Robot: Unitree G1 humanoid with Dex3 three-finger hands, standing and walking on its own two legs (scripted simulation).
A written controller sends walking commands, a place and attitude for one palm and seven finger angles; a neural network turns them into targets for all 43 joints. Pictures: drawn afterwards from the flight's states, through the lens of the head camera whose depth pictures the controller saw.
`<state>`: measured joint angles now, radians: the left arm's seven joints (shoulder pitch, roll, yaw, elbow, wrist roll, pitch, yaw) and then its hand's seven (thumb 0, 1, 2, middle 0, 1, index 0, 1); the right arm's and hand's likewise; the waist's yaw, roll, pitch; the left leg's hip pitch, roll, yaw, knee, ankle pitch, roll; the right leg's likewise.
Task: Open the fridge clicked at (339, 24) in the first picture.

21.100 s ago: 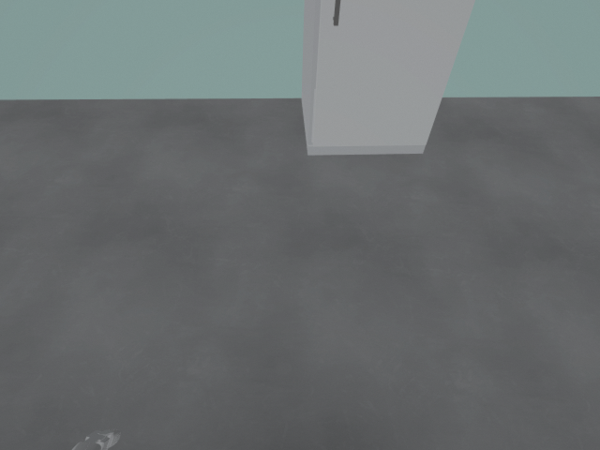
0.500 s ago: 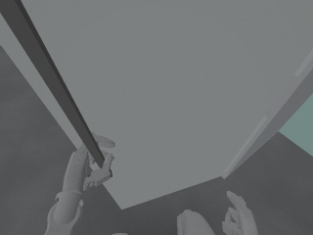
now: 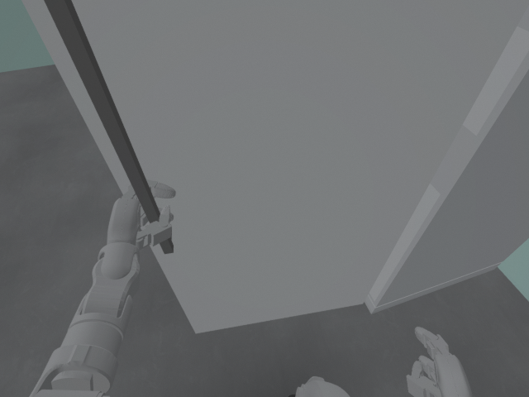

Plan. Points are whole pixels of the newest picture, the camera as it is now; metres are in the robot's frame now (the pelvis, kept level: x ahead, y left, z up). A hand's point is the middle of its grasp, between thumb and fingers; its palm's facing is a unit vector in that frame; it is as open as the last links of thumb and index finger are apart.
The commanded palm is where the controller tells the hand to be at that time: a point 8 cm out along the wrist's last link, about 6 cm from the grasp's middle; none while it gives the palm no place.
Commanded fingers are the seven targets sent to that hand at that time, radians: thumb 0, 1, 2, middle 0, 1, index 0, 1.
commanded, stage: stop walking and hold the door back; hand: left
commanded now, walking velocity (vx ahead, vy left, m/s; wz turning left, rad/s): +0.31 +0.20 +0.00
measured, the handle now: (130, 151) +0.40 +0.22 +0.18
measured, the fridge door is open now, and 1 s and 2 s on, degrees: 81 78 74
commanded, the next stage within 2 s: loosen the grip on the handle in 0.52 s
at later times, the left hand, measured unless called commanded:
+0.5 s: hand (166, 211) +0.38 +0.19 +0.06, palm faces +0.42 -0.86 -0.31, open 5.5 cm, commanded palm +0.38 +0.26 +0.05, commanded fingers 0.00 0.90 0.90 -0.45 -1.40 -0.45 -1.40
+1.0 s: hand (158, 213) +0.40 +0.21 +0.03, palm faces +0.40 -0.86 -0.31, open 11.6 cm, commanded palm +0.36 +0.26 +0.03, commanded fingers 0.00 -0.55 0.20 -0.32 -1.23 -0.32 -1.23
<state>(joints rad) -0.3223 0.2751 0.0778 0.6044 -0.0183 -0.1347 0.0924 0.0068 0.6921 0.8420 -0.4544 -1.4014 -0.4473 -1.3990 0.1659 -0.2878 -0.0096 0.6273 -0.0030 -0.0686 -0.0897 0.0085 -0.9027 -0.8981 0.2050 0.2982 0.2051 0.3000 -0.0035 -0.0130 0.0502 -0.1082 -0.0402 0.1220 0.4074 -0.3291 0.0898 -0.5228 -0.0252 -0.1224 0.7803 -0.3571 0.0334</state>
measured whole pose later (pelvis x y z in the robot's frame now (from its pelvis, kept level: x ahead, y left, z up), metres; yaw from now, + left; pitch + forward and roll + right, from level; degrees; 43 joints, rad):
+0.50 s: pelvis -0.03 -0.09 +0.01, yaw +1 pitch -3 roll +6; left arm -0.69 0.48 0.41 1.23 -0.05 -0.15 0.07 -0.03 0.67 0.77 -0.35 -1.28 -0.45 -1.40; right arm 0.26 -0.40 -0.02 0.80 0.07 -0.12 -0.06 0.01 -0.90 -0.90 0.21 0.30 0.20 0.30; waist -0.10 0.01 0.21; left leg -0.59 0.04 -0.02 1.16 -0.28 -0.05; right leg -0.30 -0.06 -0.05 0.53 -0.20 -0.08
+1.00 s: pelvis -0.02 -0.02 -0.01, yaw -1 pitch +5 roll +0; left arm -0.60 0.34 0.27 0.89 0.05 0.14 0.27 0.01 -0.24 0.35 -0.37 -1.32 -0.43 -1.37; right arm 0.28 -0.22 0.05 0.65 0.03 -0.16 -0.06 0.01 -0.90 -0.90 0.21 0.30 0.21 0.30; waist -0.05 0.00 -0.05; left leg -0.48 -0.01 -0.02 0.67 -0.28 0.00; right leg -0.50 -0.02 -0.02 0.66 -0.24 0.00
